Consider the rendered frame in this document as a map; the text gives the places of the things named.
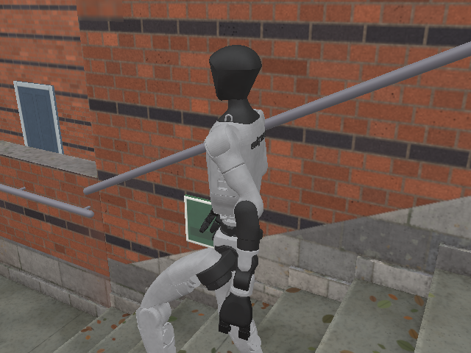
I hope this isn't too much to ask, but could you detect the right robot upper arm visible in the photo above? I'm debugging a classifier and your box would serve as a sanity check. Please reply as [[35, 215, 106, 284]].
[[253, 109, 268, 176]]

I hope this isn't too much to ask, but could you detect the left robot forearm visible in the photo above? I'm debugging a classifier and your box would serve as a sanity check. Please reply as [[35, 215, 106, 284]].
[[230, 200, 263, 297]]

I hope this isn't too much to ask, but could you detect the robot right hand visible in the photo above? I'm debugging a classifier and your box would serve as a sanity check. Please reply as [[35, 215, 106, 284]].
[[199, 208, 222, 240]]

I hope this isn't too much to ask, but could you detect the left robot upper arm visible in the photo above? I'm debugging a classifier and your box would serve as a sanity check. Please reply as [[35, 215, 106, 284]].
[[204, 123, 263, 218]]

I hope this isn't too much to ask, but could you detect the humanoid robot head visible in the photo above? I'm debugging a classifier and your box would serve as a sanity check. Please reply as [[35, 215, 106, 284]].
[[209, 45, 262, 124]]

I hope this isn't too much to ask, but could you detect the robot left hand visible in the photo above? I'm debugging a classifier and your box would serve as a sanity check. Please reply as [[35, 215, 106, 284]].
[[219, 292, 252, 340]]

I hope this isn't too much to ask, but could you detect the robot right shin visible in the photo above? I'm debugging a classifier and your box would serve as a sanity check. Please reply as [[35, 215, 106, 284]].
[[228, 319, 263, 353]]

